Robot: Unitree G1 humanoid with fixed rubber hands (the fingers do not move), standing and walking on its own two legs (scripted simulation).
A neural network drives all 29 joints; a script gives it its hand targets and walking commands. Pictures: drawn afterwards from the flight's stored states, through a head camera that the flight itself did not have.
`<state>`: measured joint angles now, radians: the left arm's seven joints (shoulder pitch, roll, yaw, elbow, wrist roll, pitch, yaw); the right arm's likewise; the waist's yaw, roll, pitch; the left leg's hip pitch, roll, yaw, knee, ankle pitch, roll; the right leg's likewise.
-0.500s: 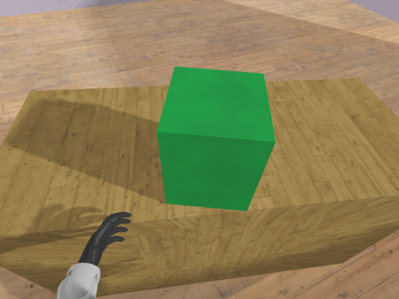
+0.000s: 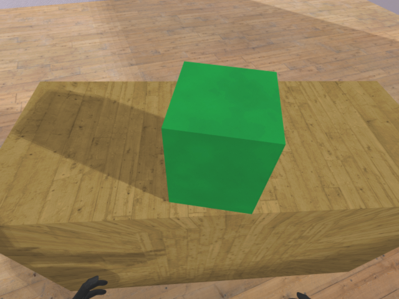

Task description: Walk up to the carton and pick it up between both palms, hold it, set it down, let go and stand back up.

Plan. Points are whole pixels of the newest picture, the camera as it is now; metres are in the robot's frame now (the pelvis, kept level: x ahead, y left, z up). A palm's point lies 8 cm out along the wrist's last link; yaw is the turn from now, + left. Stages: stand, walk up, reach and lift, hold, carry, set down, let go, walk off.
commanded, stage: stand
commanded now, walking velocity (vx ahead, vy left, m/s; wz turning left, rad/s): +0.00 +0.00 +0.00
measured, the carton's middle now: (219, 141) +0.46 -0.02 +0.07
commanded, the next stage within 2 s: none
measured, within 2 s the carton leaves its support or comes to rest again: neither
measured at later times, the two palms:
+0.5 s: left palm out of the picture +0.08 +0.27 -0.11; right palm out of the picture +0.13 -0.22 -0.10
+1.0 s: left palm out of the picture +0.05 +0.28 -0.12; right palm out of the picture +0.13 -0.21 -0.11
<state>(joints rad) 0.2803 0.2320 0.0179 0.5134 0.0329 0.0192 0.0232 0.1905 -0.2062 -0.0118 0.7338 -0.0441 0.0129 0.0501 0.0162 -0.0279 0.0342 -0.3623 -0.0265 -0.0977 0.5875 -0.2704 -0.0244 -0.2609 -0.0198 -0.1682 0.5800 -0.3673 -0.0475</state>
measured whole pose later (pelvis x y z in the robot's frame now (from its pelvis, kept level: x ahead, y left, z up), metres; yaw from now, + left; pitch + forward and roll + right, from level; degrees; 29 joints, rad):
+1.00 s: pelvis +0.01 +0.02 +0.00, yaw +3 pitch +2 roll -1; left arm 0.31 0.23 0.04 0.81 0.02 0.03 0.03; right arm 0.25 -0.19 -0.03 0.75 -0.03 0.01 -0.02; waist 0.03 0.00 0.01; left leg -0.34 -0.06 -0.12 0.60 -0.29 0.01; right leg -0.19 -0.04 -0.20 0.53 -0.36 -0.01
